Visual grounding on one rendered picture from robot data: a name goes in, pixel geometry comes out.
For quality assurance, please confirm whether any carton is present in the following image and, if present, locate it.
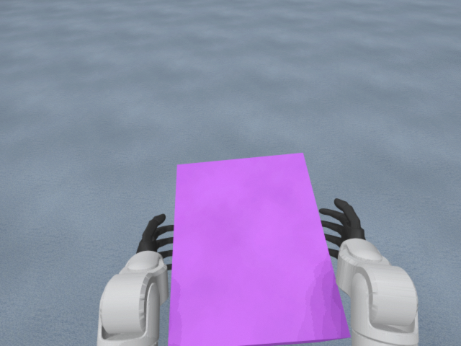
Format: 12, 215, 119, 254
168, 153, 351, 346

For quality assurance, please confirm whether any right robot hand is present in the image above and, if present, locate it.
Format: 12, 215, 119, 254
319, 198, 366, 259

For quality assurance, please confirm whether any robot right forearm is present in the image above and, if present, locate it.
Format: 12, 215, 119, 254
336, 239, 419, 346

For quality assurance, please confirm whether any left robot hand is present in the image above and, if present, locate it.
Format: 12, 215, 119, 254
136, 214, 174, 270

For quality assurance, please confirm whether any robot left forearm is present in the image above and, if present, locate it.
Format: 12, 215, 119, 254
97, 251, 169, 346

